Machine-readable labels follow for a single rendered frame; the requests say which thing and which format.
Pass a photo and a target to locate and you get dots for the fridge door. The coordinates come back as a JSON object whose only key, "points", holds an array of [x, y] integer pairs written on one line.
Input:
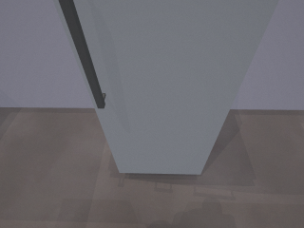
{"points": [[170, 71]]}

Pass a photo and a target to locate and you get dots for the handle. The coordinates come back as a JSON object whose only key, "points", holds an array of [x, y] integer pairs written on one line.
{"points": [[79, 40]]}

